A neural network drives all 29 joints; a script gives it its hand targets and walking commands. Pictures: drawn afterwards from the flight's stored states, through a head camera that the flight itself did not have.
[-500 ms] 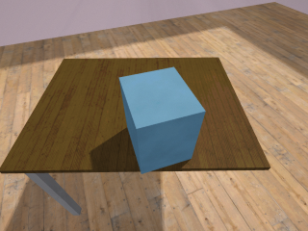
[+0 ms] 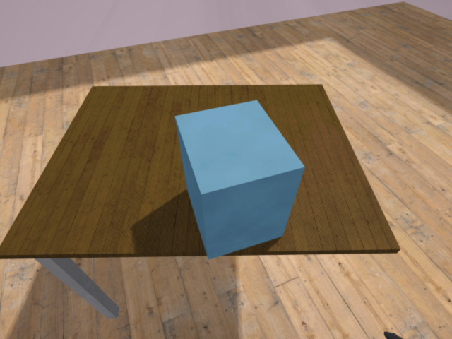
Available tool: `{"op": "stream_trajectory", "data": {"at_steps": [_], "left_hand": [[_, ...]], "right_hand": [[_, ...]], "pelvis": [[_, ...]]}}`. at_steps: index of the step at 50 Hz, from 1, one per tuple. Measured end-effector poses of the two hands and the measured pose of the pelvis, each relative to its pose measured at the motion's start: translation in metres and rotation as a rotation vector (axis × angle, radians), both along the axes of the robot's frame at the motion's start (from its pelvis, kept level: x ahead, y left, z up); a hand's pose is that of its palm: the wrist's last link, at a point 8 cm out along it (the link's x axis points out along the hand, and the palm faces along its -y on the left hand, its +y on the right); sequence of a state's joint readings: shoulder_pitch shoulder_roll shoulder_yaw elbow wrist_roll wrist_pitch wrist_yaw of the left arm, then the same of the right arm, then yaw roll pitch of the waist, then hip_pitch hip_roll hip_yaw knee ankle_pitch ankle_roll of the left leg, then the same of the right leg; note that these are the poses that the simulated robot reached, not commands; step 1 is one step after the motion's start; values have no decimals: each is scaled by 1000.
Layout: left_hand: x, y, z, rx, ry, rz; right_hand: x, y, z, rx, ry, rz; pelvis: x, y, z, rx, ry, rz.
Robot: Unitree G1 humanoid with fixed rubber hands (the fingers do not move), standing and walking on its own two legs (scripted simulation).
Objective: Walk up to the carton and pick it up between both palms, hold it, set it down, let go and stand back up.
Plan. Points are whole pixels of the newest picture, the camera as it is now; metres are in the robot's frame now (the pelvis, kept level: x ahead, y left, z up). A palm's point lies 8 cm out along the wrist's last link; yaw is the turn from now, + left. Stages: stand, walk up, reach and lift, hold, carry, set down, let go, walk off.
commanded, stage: walk up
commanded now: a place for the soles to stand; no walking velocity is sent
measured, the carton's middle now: (232, 180) +0.44 +0.00 +0.01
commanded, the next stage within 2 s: reach and lift in 0.22 s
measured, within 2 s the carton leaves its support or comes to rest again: neither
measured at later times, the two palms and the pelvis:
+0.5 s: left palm (106, 322) +0.18 +0.24 -0.08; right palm out of the picture +0.13 -0.31 -0.09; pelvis -0.02 -0.01 -0.01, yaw -2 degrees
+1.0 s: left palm out of the picture +0.14 +0.23 -0.05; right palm out of the picture +0.11 -0.29 -0.06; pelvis -0.03 -0.01 +0.00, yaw -4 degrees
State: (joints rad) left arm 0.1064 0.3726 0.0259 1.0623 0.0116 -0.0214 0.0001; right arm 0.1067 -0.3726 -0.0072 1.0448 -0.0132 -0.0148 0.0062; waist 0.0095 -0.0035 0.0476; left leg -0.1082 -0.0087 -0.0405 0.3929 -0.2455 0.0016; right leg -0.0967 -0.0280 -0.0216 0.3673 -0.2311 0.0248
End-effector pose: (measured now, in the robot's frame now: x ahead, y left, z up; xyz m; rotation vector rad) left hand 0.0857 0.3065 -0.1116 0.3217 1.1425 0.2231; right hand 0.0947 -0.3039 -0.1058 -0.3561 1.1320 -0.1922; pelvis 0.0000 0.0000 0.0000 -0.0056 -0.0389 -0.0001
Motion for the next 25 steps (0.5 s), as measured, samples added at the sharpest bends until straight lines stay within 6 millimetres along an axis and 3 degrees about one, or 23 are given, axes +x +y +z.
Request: {"op": "stream_trajectory", "data": {"at_steps": [13, 17, 21, 25], "left_hand": [[2, 1, 1, 7, 12, 16], [36, -9, 0, 10, 30, 32], [79, -40, 12, -24, -66, -38], [96, -70, 29, -58, -155, -61]], "right_hand": [[-3, 0, -3, 6, -5, 0], [17, 3, -7, 47, -103, 10], [36, 4, 1, 75, -199, 30], [40, -3, 16, 79, -260, 50]], "pelvis": [[-1, -1, -1, 2, 3, -1], [-16, -4, -10, -1, -1, -13], [-23, -8, -14, -15, -8, -29], [-20, -14, -10, -18, -24, -40]]}}
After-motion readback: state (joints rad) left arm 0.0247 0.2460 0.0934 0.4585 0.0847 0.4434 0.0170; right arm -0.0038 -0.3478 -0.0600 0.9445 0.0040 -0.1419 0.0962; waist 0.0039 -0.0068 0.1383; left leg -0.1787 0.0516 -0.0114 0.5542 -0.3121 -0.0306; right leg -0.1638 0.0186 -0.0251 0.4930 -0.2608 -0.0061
